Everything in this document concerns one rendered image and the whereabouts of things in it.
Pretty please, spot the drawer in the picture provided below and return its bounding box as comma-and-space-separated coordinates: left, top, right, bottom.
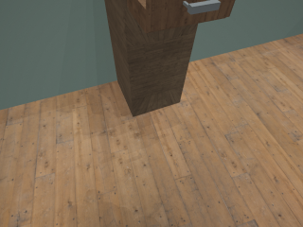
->
127, 0, 236, 33

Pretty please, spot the cabinet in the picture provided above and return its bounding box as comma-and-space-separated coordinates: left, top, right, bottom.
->
104, 0, 198, 117

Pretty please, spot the handle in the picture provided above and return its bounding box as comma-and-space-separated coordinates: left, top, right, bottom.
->
183, 0, 221, 15

